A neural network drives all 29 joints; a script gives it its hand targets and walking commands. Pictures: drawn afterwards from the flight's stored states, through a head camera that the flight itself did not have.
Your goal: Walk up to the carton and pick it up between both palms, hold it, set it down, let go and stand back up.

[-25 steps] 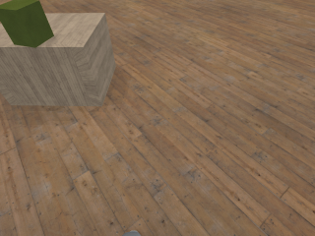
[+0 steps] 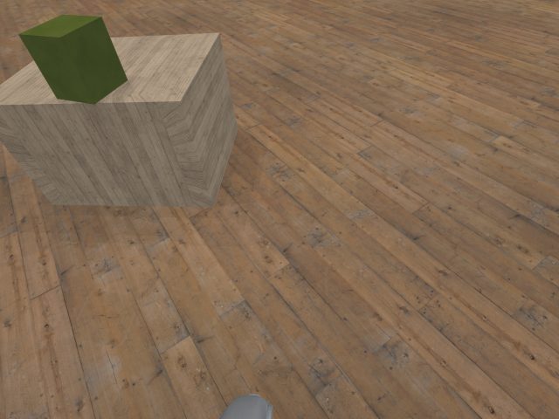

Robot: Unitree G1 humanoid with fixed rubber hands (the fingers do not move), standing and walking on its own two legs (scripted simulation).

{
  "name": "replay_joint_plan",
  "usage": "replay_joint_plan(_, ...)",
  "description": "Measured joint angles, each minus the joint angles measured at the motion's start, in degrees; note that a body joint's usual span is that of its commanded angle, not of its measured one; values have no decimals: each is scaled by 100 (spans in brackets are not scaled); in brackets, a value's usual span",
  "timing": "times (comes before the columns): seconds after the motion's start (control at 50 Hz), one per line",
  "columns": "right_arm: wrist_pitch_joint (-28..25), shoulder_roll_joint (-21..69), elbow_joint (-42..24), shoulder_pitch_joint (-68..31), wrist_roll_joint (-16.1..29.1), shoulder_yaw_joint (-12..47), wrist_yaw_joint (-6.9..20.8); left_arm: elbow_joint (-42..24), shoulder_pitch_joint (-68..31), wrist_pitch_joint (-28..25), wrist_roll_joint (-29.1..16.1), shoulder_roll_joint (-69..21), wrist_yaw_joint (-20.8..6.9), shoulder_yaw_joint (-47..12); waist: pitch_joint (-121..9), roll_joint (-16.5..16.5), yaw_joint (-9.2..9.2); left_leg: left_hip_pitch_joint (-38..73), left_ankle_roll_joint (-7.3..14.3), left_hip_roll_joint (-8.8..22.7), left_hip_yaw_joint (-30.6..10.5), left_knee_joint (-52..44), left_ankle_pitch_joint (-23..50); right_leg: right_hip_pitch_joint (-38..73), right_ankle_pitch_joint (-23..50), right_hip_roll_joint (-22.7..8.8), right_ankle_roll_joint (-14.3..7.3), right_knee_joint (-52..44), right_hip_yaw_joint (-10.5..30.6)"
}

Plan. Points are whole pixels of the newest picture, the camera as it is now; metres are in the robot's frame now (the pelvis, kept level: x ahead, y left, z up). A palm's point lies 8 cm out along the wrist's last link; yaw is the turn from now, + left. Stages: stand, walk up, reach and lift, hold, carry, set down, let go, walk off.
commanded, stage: walk up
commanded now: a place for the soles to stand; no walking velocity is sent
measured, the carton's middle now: (78, 59) +1.38 +0.85 -0.02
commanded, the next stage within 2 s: none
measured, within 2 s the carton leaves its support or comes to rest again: neither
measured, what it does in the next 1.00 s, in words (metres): walks ahead: left foot, then right foot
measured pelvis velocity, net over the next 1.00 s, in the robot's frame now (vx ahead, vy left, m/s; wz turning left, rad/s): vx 0.36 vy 0.22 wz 0.05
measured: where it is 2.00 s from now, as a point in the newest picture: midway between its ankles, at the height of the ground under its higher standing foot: (194, 301)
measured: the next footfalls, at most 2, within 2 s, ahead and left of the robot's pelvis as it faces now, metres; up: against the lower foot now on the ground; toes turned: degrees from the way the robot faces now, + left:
left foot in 0.16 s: +0.23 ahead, +0.22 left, +0.00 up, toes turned +9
right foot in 0.50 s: +0.35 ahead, +0.00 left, +0.00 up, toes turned -5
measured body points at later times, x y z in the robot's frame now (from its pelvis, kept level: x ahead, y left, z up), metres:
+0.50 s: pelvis +0.19 +0.11 +0.00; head +0.22 +0.11 +0.45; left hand +0.28 +0.44 -0.11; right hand +0.28 -0.21 -0.11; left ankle +0.19 +0.21 -0.71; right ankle +0.30 +0.01 -0.70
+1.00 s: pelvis +0.36 +0.22 -0.02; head +0.38 +0.23 +0.43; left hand +0.42 +0.59 -0.11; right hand +0.48 -0.11 -0.11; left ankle +0.40 +0.33 -0.71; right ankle +0.38 +0.09 -0.66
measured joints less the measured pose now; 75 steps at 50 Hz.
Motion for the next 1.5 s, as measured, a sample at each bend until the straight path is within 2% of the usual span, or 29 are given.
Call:
replay_joint_plan(0.08,19,-94,-33,-265,11,-17,139,9,125,-64,28,182,-11,73,1,12,43,-110,20,407,68,-1174,17,341,-212,-209,182,-145,-73)
replay_joint_plan(0.16,-22,-203,-94,-495,56,-41,259,-28,117,-18,17,427,-31,65,-20,-167,91,111,135,459,366,-2242,31,621,-628,-647,415,6,-121)
replay_joint_plan(0.18,-57,-201,-99,-551,63,-58,267,-30,100,9,0,501,-35,53,-16,-317,122,187,50,344,519,-2289,403,634,-794,-843,367,171,-54)
replay_joint_plan(0.2,-116,-202,-137,-600,62,-74,257,-35,86,39,-26,558,-40,41,-12,-473,159,227,7,204,668,-2249,687,519,-875,-1015,185,529,124)
replay_joint_plan(0.22,-188,-214,-199,-635,63,-86,224,-23,45,74,-75,571,-38,23,-17,-538,167,192,-5,122,749,-2095,663,237,-799,-1021,-19,1142,408)
replay_joint_plan(0.26,-296,-165,-294,-649,141,-77,135,15,-98,126,-155,565,-25,-37,-19,-622,137,216,17,14,816,-1950,347,-398,-542,-727,-240,2375,962)
replay_joint_plan(0.32,-343,46,-353,-598,186,17,-23,14,-318,88,-172,560,-30,-85,53,-856,43,497,86,-128,941,-2143,215,-1144,-118,-525,-302,3121,1004)
replay_joint_plan(0.38,-377,200,-361,-466,134,128,-83,-23,-403,79,-166,467,-85,-110,93,-1017,-47,849,168,-228,1074,-2412,122,-1491,-85,-536,-278,2446,673)
replay_joint_plan(0.46,-353,215,-402,-242,11,196,-79,-102,-378,104,-126,255,-160,-116,124,-1010,-196,1223,210,-245,1244,-2516,-147,-1541,-229,-466,-282,1046,334)
replay_joint_plan(0.5,-299,164,-421,-104,6,197,-68,-157,-326,64,-103,168,-173,-101,144,-927,-268,1367,187,-201,1285,-2392,-384,-1371,92,-363,-307,390,231)
replay_joint_plan(0.54,-225,76,-406,47,20,184,-73,-234,-269,-25,-52,90,-154,-56,166,-692,-324,1361,193,-72,1135,-1935,-745,-1186,806,-201,-276,236,158)
replay_joint_plan(0.62,-99,-22,-179,116,19,184,-129,-464,-215,-60,-89,77,-27,-29,200,-339,-255,635,163,-146,495,-162,-796,-903,334,-137,-136,422,-17)
replay_joint_plan(0.66,-96,-62,-109,72,16,154,-125,-510,-199,-46,-108,120,28,-35,182,-190,-191,280,123,-15,358,90,-754,-722,222,-154,-78,356,-99)
replay_joint_plan(0.72,-103,-97,-103,-95,35,89,-72,-515,-151,-54,-73,253,39,-30,174,-84,-110,-26,87,256,273,-453,-694,-508,68,-251,49,327,-141)
replay_joint_plan(0.8,-103,-140,-154,-313,73,14,87,-442,-95,-15,-11,505,-10,7,99,-188,24,-20,123,410,430,-1516,-528,-365,-341,-557,157,602,-36)
replay_joint_plan(0.82,-127,-148,-171,-333,77,-19,114,-388,-86,12,4,569,-11,15,59,-265,56,69,102,369,538,-1673,-299,-356,-502,-675,145,754,37)
replay_joint_plan(0.86,-215,-138,-236,-326,74,-65,114,-253,-76,99,26,672,1,26,-35,-496,105,137,42,173,795,-1546,88,-486,-920,-835,-113,1262,398)
replay_joint_plan(0.9,-292,-126,-340,-279,80,-51,52,-92,-125,160,-31,676,35,-2,-123,-553,80,139,69,113,898,-1324,-187,-888,-992,-528,-250,2208,827)
replay_joint_plan(0.96,-328,23,-407,-216,110,19,-91,46,-282,124,-104,662,49,-36,-43,-750,-16,429,126,33,1062,-1418,-400,-1388,-670,-284,-285,2948,845)
replay_joint_plan(1.06,-297,125,-374,-41,29,136,-135,0,-341,81,-101,438,-18,-63,80,-899,-222,1022,205,-43,1281,-1769,-595,-1513,-601,-266,-261,1828,309)
replay_joint_plan(1.1,-243,74,-380,64,6,137,-133,-67,-323,50,-90,304,-38,-67,101,-796,-297,1169,198,9,1305,-1741,-759,-1316,-443,-156,-283,990,180)
replay_joint_plan(1.14,-180,-2,-387,190,24,129,-133,-211,-288,-55,-59,202,-21,-33,162,-581,-356,1123,238,114,1136,-1299,-1009,-1120,275,-16,-279,659,67)
replay_joint_plan(1.18,-67,10,-301,199,40,156,-178,-349,-232,-125,-77,193,37,-35,210,-502,-315,805,183,-30,729,-377,-1022,-1044,181,7,-207,817,41)
replay_joint_plan(1.24,-1,-29,-186,63,46,160,-193,-398,-194,-82,-121,165,124,-65,277,-288,-231,316,81,14,374,394,-755,-751,10,47,-99,673,-1)
replay_joint_plan(1.32,-37,-83,-238,-166,55,98,-128,-431,-135,-67,-96,274,141,-64,294,-174,-138,-79,72,291,270,-222,-698,-542,-157,-126,74,625,24)
replay_joint_plan(1.4,-42,-166,-333,-389,72,11,20,-390,-83,-37,-20,507,107,-15,233,-266,-31,-29,153,397,393,-1221,-683,-502,-554,-490,207,963,191)
replay_joint_plan(1.42,-66,-174,-346,-415,71,-19,42,-349,-93,-2,-11,575,98,0,210,-356,-1,29,94,338,547,-1272,-360,-507,-711,-639,191,1123,284)
replay_joint_plan(1.46,-162,-185,-385,-411,60,-54,45,-224,-122,85,-3,657,107,8,114,-536,80,73,76,146,833,-1099,-233,-696,-938,-778,-94,1657,654)
replay_joint_plan(1.5,-255,-152,-442,-384,91,-45,-16,-57,-232,155,-57,661,148,-17,62,-567,91,121,142,90,963,-967,-515,-1128,-939,-469,-242,2630,1001)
